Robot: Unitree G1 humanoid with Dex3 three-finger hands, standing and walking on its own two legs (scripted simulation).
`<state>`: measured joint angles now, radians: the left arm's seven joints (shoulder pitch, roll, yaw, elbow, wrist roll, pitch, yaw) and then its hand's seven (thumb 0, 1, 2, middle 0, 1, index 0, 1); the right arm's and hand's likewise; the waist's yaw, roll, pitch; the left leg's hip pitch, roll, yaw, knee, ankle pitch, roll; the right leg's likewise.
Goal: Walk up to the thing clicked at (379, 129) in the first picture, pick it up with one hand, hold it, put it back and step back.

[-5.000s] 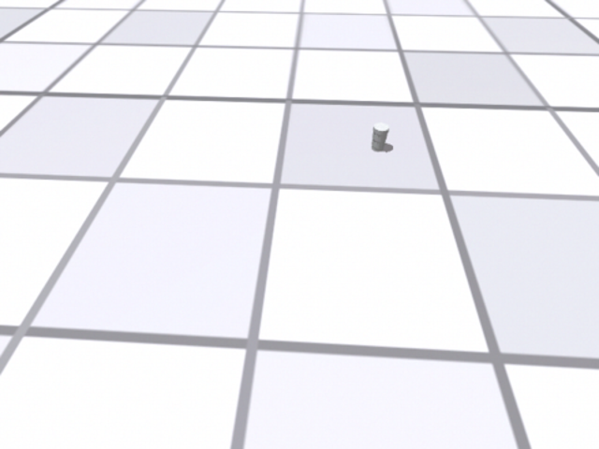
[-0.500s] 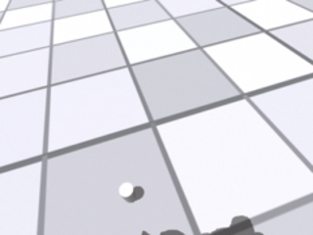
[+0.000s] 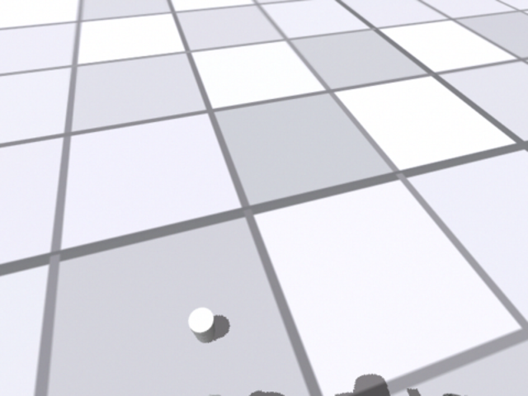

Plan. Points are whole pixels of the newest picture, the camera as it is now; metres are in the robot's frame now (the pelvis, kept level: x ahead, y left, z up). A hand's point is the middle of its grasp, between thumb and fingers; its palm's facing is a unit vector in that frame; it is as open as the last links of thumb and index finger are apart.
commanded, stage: walk up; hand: left
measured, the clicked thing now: (203, 327) +0.47 +0.21 -0.69
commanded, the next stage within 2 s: none
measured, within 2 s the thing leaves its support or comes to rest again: neither
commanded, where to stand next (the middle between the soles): +0.12 -0.01 m, yaw +0 degrees
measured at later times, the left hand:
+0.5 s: hand out of the picture +0.12 +0.24 -0.14, palm faces -0.02 -0.94 -0.34, open 7.4 cm
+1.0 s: hand out of the picture +0.11 +0.25 -0.14, palm faces -0.04 -0.94 -0.34, open 7.4 cm
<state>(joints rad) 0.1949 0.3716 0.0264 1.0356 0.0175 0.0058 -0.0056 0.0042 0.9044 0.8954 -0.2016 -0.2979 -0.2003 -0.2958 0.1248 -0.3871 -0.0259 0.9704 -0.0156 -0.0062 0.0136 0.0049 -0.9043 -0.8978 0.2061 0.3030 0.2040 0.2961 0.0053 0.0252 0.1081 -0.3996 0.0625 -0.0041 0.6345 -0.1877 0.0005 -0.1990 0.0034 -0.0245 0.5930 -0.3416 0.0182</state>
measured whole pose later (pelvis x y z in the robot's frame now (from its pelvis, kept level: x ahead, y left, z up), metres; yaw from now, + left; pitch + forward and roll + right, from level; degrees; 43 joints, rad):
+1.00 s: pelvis +0.04 +0.00 +0.02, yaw -1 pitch -3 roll -1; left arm 0.10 0.35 0.01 1.16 0.01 0.00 -0.01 0.01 0.90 0.90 -0.20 -0.30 -0.20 -0.30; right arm 0.07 -0.34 -0.01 1.15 -0.01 -0.01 0.01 0.00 -0.91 -0.90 0.20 0.30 0.20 0.30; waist -0.01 0.00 0.06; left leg -0.23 0.03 0.02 0.39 -0.12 -0.01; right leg -0.04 -0.03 -0.01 0.35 -0.27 0.03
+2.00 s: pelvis +0.14 +0.01 +0.01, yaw -1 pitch -4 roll +0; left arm 0.20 0.38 0.02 0.95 -0.02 0.00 0.01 0.01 0.90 0.90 -0.20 -0.30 -0.20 -0.30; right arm 0.13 -0.35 -0.03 0.94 -0.01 -0.02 0.00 0.00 -0.91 -0.90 0.21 0.30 0.20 0.30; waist 0.00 -0.02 0.17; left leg -0.21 0.00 0.06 0.51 -0.23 0.04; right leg -0.35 0.00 0.07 0.92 -0.49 -0.01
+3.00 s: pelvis +0.08 +0.00 +0.02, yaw +2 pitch -4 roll +0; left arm 0.25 0.36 0.04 0.92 0.03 -0.03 -0.03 0.01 0.90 0.90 -0.20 -0.30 -0.20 -0.30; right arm 0.21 -0.39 -0.03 0.89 0.00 -0.01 0.01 0.01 -0.91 -0.90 0.20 0.30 0.20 0.30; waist 0.03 0.02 0.10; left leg -0.34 -0.02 -0.03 0.89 -0.53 0.03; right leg -0.15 -0.02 0.00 0.50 -0.28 -0.02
